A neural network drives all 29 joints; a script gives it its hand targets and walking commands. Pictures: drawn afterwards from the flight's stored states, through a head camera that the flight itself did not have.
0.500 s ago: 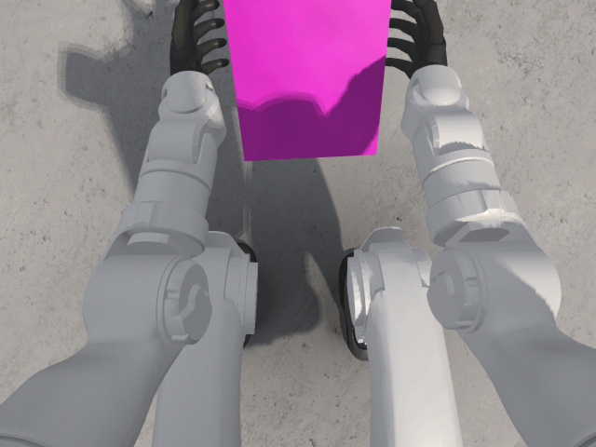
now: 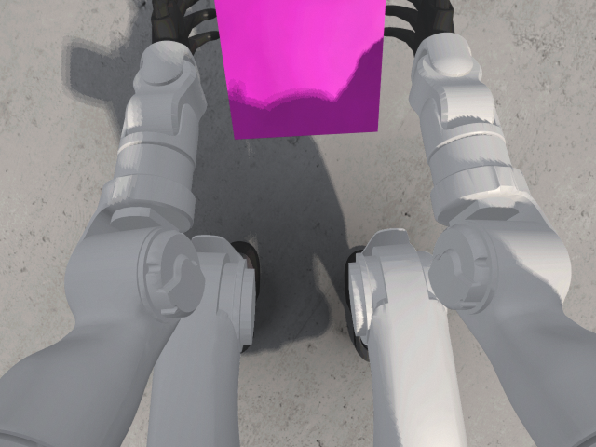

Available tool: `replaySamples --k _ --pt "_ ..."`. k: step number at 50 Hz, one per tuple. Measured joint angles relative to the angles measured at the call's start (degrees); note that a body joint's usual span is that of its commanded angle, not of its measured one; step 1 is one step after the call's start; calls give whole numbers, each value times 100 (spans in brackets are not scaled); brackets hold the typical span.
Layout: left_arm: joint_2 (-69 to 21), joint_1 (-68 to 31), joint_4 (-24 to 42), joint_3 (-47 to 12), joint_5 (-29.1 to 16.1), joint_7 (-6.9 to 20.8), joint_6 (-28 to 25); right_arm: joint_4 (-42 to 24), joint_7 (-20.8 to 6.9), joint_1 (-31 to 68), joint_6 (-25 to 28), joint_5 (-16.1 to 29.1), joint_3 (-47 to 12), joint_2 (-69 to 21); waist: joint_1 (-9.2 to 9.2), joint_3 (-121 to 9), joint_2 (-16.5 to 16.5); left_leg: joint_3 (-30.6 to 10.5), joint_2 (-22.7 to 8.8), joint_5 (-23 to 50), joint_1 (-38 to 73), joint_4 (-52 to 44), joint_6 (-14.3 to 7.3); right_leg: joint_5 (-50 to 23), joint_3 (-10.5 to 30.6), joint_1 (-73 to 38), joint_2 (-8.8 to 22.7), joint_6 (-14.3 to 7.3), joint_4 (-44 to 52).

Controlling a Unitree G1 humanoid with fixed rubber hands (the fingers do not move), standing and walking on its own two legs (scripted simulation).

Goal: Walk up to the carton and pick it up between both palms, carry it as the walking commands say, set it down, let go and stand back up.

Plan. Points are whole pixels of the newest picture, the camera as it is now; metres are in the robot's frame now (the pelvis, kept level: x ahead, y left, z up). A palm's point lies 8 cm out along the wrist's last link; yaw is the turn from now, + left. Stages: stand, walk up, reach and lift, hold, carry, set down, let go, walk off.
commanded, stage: set down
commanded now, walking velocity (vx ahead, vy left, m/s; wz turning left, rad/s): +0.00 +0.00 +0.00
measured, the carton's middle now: (300, 44) +0.56 +0.00 -0.25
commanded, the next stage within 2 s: none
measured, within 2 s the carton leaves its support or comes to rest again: rests again in 1.66 s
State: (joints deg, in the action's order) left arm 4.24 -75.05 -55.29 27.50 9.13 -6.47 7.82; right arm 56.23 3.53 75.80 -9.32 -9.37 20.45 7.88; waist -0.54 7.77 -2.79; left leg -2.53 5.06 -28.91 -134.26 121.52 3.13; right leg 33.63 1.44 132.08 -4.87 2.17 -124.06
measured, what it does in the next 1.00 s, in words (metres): stands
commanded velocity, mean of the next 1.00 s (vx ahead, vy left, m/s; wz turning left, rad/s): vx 0.00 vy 0.00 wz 0.00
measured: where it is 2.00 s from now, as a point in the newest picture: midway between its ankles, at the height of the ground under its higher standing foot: (303, 319)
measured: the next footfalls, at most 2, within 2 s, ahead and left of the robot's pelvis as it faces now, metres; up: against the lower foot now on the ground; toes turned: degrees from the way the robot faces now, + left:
none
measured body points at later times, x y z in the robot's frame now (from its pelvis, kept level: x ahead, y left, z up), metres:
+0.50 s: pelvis +0.01 +0.00 +0.00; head +0.36 -0.02 +0.29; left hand +0.55 +0.13 -0.15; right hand +0.55 -0.14 -0.15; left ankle +0.12 +0.12 -0.34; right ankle +0.10 -0.12 -0.34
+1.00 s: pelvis +0.02 +0.00 +0.00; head +0.37 -0.01 +0.28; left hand +0.56 +0.13 -0.15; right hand +0.56 -0.14 -0.16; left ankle +0.12 +0.12 -0.34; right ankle +0.10 -0.12 -0.34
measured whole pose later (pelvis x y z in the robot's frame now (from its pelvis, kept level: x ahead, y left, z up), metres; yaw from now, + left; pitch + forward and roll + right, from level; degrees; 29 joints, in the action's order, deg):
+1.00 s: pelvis +0.02 +0.00 +0.00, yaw +0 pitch +44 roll +0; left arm 4.8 -75.1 -55.3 29.9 11.4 -2.6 4.4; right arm 57.5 0.7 76.6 -5.5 -11.2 23.5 7.7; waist -0.2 7.3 -1.7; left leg -2.1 4.6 -31.8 -134.4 122.2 3.1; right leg 36.3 1.9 132.4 -5.3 2.0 -124.8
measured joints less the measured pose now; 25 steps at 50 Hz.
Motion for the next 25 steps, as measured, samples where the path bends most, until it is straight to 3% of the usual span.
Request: replaySamples --k 25 --pt "-11 8 58 180 134 224 -148 24 -200 18 194 -130 205 -8 16 -64 47 35 -23 -160 -29 12 -25 150 38 29 -20 11 -4"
